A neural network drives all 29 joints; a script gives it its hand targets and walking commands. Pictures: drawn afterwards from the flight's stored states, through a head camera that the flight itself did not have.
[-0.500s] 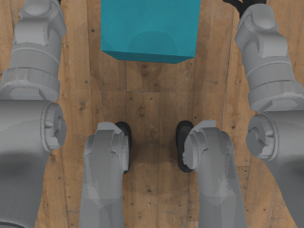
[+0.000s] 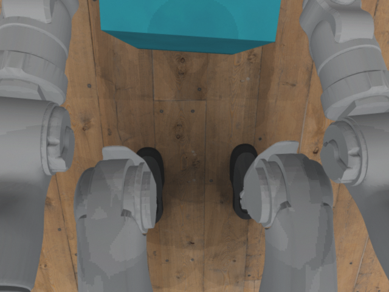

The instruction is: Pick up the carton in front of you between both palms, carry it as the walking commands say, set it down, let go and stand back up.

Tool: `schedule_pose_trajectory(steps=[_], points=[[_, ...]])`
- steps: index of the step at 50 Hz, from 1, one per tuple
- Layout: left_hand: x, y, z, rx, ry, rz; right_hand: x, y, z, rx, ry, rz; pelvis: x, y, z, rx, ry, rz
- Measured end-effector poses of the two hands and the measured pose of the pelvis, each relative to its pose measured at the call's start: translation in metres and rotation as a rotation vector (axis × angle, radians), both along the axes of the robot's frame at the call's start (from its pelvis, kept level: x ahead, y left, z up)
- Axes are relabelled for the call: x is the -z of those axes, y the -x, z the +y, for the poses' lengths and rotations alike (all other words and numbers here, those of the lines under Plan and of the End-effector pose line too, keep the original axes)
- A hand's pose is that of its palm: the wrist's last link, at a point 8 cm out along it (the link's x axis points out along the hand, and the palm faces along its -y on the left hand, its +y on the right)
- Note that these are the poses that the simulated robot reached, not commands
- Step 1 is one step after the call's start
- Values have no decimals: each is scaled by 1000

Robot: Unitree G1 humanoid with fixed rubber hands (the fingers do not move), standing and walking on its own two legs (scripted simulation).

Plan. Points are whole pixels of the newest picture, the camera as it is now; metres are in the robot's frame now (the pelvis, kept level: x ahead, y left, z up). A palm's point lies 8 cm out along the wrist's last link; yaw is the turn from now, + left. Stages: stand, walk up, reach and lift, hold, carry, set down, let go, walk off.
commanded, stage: reach and lift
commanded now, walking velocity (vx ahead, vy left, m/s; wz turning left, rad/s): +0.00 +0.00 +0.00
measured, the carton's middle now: out of the picture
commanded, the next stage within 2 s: none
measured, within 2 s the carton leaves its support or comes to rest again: leaves its support in 0.70 s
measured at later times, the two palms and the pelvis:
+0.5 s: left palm out of the picture +0.57 +0.18 -0.16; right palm out of the picture +0.55 -0.13 -0.17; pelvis -0.01 +0.00 +0.00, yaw +0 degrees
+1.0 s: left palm out of the picture +0.51 +0.19 -0.01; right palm out of the picture +0.52 -0.11 -0.01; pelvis -0.01 -0.01 +0.06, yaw +4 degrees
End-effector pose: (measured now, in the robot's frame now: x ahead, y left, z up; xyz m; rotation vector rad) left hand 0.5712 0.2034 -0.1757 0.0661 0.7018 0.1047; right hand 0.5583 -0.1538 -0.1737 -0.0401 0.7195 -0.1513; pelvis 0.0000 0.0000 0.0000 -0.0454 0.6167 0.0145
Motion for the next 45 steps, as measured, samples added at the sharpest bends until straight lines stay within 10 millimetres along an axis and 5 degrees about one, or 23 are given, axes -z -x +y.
schedule_pose_trajectory(steps=[10,17,35,39,45], points=[[-11,6,-5,15,7,13,-10,6,7,-4,-8,12,-5,5,-1,-5,2,14],[-11,5,-27,42,26,16,-10,5,27,-30,-36,7,-9,10,-1,-3,2,0],[-14,9,-27,37,43,29,-19,-3,25,-8,-40,15,4,1,0,2,-8,12],[-39,18,-27,-19,29,3,-47,3,31,4,-36,-14,-6,-2,-2,-14,-6,33],[-114,39,-16,-66,48,-28,-113,22,41,-5,-67,-45,-32,0,-9,-37,-9,87]])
